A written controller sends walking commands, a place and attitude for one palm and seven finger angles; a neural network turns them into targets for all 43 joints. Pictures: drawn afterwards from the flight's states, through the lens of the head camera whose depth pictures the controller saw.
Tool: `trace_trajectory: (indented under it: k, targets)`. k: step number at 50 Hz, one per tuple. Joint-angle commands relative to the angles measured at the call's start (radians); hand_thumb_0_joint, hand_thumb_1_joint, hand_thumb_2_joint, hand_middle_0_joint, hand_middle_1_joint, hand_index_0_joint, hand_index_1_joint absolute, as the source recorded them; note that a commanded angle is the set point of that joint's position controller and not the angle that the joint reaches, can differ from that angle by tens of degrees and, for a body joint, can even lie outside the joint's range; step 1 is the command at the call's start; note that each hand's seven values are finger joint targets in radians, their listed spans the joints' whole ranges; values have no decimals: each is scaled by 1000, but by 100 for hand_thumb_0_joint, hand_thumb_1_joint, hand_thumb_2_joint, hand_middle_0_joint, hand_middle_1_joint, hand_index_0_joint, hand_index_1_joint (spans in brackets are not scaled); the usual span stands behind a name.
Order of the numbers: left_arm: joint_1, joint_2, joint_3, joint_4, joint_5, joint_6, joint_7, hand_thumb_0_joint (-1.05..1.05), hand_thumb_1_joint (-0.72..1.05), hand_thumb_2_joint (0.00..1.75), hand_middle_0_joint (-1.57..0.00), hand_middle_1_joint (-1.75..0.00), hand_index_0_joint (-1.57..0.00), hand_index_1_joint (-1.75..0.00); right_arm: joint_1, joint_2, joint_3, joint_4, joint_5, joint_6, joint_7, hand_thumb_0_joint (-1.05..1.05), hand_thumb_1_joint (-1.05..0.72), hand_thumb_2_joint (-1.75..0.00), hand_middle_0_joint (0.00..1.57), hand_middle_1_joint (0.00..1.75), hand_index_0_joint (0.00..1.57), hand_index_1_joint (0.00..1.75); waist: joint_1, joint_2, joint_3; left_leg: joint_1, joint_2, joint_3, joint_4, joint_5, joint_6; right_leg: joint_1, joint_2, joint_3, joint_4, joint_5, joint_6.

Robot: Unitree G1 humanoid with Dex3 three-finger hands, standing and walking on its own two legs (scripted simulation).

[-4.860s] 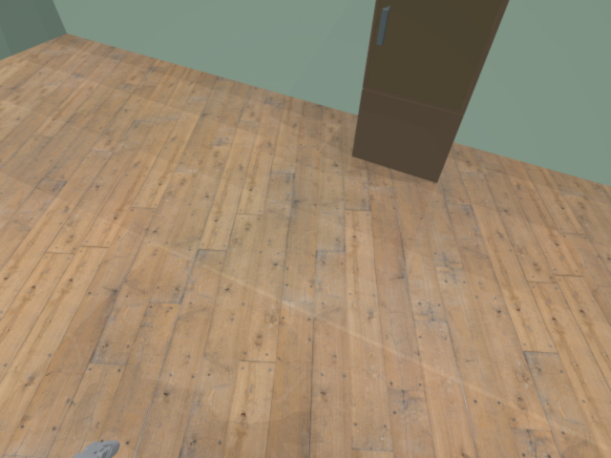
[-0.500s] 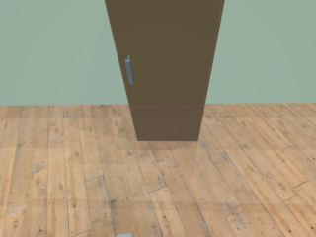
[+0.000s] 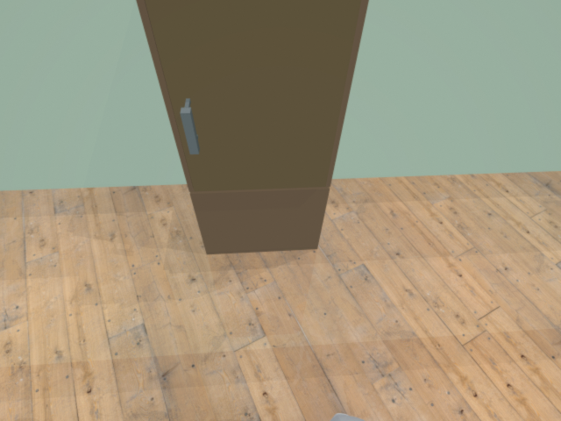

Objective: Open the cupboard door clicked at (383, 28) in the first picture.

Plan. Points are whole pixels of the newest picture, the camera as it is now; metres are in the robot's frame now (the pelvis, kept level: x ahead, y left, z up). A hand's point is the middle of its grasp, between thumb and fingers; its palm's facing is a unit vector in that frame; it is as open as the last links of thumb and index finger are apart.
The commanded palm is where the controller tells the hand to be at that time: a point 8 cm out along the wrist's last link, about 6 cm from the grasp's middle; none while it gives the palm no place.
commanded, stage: take the last steps up to it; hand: left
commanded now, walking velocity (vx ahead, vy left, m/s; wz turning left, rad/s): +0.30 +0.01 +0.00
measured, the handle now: (191, 126) +0.78 +0.24 -0.07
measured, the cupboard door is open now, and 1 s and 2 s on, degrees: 0 0 0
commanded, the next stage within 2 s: come to a stop and stand still in 0.56 s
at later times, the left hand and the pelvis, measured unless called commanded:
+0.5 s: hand out of the picture +0.12 +0.18 -0.20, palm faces +0.11 -0.98 -0.14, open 7.3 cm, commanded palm none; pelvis +0.17 +0.02 -0.02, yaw +1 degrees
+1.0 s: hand (190, 304) +0.35 +0.18 -0.17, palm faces +0.04 -0.97 -0.24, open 7.3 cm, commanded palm none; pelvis +0.26 +0.00 -0.01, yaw +2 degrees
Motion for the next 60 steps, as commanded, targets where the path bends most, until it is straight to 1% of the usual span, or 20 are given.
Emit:
trace_trajectory:
  k: [1,2,4,5,7,10,18,21,22,23,24,27,37,40,42,45,51,56,58,60]
  targets:
    - [8,25,9,-56,-3,-55,-4,0,90,90,-20,-30,-20,-30,37,-180,-39,-10,4,-4,-6,0,-90,-90,20,30,20,30,55,122,-4,-89,184,-95,57,368,108,207,54,-70,-239,99,-27]
    - [133,77,21,-14,-1,-67,3,0,90,90,-20,-30,-20,-30,30,-165,-38,-10,15,-9,2,0,-90,-90,20,30,20,30,110,45,-75,-198,145,-52,217,376,76,437,7,-4,-275,150,-58]
    - [379,243,55,51,-10,-77,25,0,90,90,-20,-30,-20,-30,-45,-102,-22,-87,25,-17,11,0,-90,-90,20,30,20,30,185,-260,-155,-603,-10,-3,731,-277,15,688,-394,522,-433,207,-223]
    - [338,227,51,54,-15,-78,31,0,90,90,-20,-30,-20,-30,-107,-120,-31,-90,21,-8,12,0,-90,-90,20,30,20,30,185,-256,-117,-624,30,-98,843,-242,25,566,-384,535,-476,112,-231]
    - [179,124,28,14,-10,-73,42,0,90,90,-20,-30,-20,-30,-148,-110,-42,-85,13,2,21,0,-90,-90,20,30,20,30,112,-78,32,-631,99,-125,868,-86,25,353,-333,396,-525,-66,-212]
    - [108,58,8,-11,0,-87,44,0,90,90,-20,-30,-20,-30,-79,-65,-38,-61,2,29,31,0,-90,-90,20,30,20,30,33,-101,49,-502,101,-74,727,17,-9,179,-239,169,-553,83,-157]
    - [137,135,19,19,3,-91,34,0,90,90,-20,-30,-20,-30,-221,-89,-34,-140,10,8,57,0,-90,-90,20,30,20,30,54,-113,45,-386,52,-3,330,82,-5,237,-221,106,-494,136,-153]
    - [133,124,20,27,-5,-78,33,0,90,90,-20,-30,-20,-30,-139,-131,-38,-110,5,-5,47,0,-90,-90,20,30,20,30,3,-43,29,-149,12,38,172,145,3,172,-162,48,-335,179,-110]
    - [153,89,13,23,-6,-73,29,0,90,90,-20,-30,-20,-30,-40,-190,-52,-84,0,-12,37,0,-90,-90,20,30,20,30,-32,104,-33,11,78,-62,108,152,32,96,-97,2,-125,178,-74]
    - [164,32,5,-5,-16,-71,23,0,90,90,-20,-30,-20,-30,64,-298,-76,-66,-12,-15,25,0,-90,-90,20,30,20,30,-62,345,-92,124,308,-358,-2,183,122,-66,25,-94,160,-111,-22]
    - [113,43,-1,-36,-10,-71,28,0,90,90,-20,-30,-20,-30,107,-312,-71,-46,-6,-6,13,0,-90,-90,20,30,20,30,-79,375,-111,129,383,-491,-97,180,170,-149,54,-3,375,-288,-25]
    - [73,44,6,-11,-6,-70,16,0,90,90,-20,-30,-20,-30,-93,-191,-37,-94,5,-20,2,0,-90,-90,20,30,20,30,6,106,-16,-54,318,-281,-97,324,167,-159,-60,75,482,-81,-23]
    - [91,-12,-18,-10,-7,-27,41,0,90,90,-20,-30,-20,-30,-159,-167,-29,-66,8,-1,-8,0,-90,-90,20,30,20,30,59,129,-27,-130,213,-51,5,676,139,131,-15,12,-83,80,13]
    - [150,89,-7,5,-1,-35,55,0,90,90,-20,-30,-20,-30,-147,-138,-30,-53,23,17,-6,0,-90,-90,20,30,20,30,83,9,-57,-210,115,-12,132,373,36,318,-85,88,-285,516,-2]
    - [122,166,3,-14,-3,-34,61,0,90,90,-20,-30,-20,-30,-95,-98,-31,-50,31,45,3,0,-90,-90,20,30,20,30,54,-116,-47,-284,10,5,240,-31,-10,316,-284,223,-269,879,-128]
    - [103,169,16,-21,-3,-29,75,0,90,90,-20,-30,-20,-30,-138,-115,-43,-65,30,75,-9,0,-90,-90,20,30,20,30,88,-225,-114,-356,-14,-84,605,-284,-18,356,-341,274,-301,1055,-249]
    - [-18,166,35,-97,8,-6,79,0,90,90,-20,-30,-20,-30,-159,-101,-48,-104,26,92,1,0,-90,-90,20,30,20,30,64,-168,-118,-351,-26,-109,604,-196,-34,267,-275,169,-323,737,-210]
    - [-50,160,38,-110,-2,6,69,0,90,90,-20,-30,-20,-30,-57,-101,-43,-91,22,70,6,0,-90,-90,20,30,20,30,10,-173,-139,-135,-36,-39,145,90,-28,168,-190,132,-255,376,-113]
    - [-13,59,20,-134,-17,21,59,0,90,90,-20,-30,-20,-30,-96,-214,-57,-127,7,54,8,0,-90,-90,20,30,20,30,28,249,-63,-158,227,-348,-79,205,64,-14,-11,16,-48,-76,1]
    - [-58,63,22,-132,-7,38,62,0,90,90,-20,-30,-20,-30,-209,-231,-54,-166,-3,55,-9,0,-90,-90,20,30,20,30,33,271,29,-361,286,-408,-163,176,153,16,25,135,216,-190,5]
